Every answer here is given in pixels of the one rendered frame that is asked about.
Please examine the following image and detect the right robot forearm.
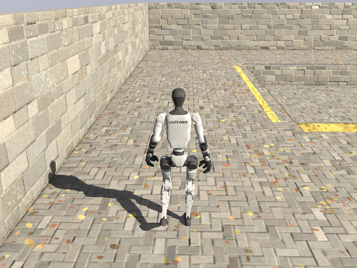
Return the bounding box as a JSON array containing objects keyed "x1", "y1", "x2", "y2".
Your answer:
[{"x1": 199, "y1": 136, "x2": 210, "y2": 161}]

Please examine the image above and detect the robot left upper arm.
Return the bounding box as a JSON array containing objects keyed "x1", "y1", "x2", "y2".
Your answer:
[{"x1": 152, "y1": 112, "x2": 167, "y2": 143}]

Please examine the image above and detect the right robot thigh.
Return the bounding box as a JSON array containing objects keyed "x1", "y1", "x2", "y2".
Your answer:
[{"x1": 185, "y1": 155, "x2": 198, "y2": 193}]

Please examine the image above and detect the left robot forearm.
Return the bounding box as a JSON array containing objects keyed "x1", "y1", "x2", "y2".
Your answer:
[{"x1": 147, "y1": 135, "x2": 157, "y2": 157}]

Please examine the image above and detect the robot right upper arm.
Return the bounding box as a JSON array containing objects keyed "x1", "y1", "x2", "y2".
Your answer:
[{"x1": 190, "y1": 113, "x2": 205, "y2": 144}]

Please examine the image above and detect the robot head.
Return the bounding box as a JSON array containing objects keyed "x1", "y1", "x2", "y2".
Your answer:
[{"x1": 169, "y1": 88, "x2": 188, "y2": 115}]

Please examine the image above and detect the right robot hand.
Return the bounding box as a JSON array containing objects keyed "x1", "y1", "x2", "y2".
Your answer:
[{"x1": 199, "y1": 159, "x2": 212, "y2": 173}]

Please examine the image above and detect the left robot hand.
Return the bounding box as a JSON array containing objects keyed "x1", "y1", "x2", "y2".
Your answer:
[{"x1": 146, "y1": 155, "x2": 158, "y2": 167}]

